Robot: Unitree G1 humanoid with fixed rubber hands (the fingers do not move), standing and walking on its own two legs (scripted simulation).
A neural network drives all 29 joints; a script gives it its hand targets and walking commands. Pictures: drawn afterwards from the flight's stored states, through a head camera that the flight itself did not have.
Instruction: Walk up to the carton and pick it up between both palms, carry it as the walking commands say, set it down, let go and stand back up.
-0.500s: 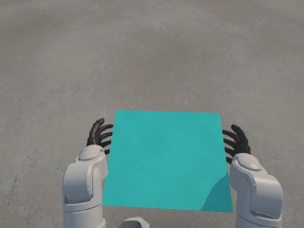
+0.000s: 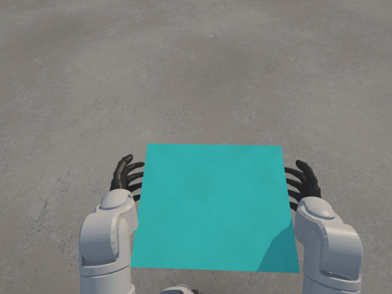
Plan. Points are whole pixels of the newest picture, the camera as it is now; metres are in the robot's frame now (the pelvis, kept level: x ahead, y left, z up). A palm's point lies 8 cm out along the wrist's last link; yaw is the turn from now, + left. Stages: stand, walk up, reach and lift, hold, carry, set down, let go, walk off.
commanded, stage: carry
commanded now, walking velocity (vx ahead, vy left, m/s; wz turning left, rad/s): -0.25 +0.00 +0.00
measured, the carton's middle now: (211, 212) +0.27 +0.01 +0.01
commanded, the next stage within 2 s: none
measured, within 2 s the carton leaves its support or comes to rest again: neither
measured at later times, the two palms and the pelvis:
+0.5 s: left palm out of the picture +0.07 +0.22 +0.09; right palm out of the picture +0.08 -0.10 +0.09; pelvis -0.18 +0.04 +0.01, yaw +1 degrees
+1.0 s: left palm out of the picture -0.10 +0.25 +0.09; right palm out of the picture -0.10 -0.07 +0.10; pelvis -0.35 +0.08 +0.01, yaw +1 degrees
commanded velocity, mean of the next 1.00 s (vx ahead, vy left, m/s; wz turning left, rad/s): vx -0.18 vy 0.00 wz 0.00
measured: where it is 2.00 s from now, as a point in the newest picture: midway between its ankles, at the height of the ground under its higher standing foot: outside the picture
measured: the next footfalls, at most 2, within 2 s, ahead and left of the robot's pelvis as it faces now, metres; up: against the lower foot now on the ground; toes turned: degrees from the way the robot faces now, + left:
left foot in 0.30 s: -0.10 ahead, +0.14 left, +0.00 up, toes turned +5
right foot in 0.60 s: -0.19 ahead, -0.05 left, +0.00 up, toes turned -4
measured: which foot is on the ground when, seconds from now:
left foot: up 0.00-0.28, down 0.30-0.60, up 0.62-0.88, down 0.90-1.00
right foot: down 0.00-0.32, up 0.34-0.58, down 0.60-0.94, up 0.96-1.00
